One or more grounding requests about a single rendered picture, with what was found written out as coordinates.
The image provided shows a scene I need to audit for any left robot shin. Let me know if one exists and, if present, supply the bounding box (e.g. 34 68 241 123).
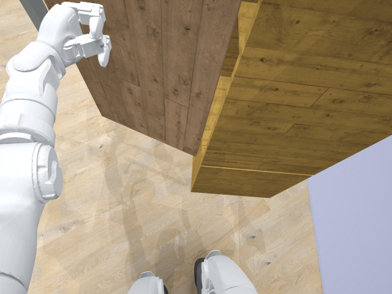
141 271 155 278

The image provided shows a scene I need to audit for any right robot shin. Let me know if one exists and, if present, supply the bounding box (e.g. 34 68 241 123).
202 250 221 294

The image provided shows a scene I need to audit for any robot left forearm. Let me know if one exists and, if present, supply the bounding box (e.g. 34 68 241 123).
0 42 66 148

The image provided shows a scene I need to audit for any robot left upper arm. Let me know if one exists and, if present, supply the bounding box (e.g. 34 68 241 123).
0 142 63 294

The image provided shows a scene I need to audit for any cupboard door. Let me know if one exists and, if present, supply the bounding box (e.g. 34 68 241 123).
44 0 242 157

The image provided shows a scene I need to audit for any handle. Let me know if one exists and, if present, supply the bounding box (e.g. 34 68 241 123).
20 0 48 31

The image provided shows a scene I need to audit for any robot shin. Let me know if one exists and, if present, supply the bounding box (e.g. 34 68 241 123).
141 271 155 278
202 250 221 294

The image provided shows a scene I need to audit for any left robot hand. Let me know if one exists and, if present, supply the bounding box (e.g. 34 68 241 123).
36 2 112 68

